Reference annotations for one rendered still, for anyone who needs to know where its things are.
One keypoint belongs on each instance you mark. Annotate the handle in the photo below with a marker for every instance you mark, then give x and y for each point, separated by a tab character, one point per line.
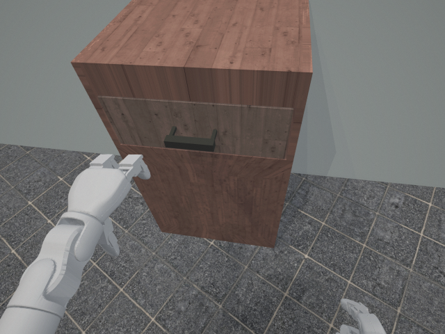
190	143

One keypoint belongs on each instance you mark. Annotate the left robot forearm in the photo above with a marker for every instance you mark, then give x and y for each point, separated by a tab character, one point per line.
50	281

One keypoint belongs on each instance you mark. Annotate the drawer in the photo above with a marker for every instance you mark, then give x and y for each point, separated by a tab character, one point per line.
261	131

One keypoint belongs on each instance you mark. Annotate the cabinet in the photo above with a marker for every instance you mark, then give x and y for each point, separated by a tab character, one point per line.
251	52

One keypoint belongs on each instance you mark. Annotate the robot right hand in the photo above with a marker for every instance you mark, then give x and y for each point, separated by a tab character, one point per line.
367	323

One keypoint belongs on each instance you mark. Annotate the robot left hand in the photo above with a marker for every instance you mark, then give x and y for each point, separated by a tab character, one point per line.
100	189

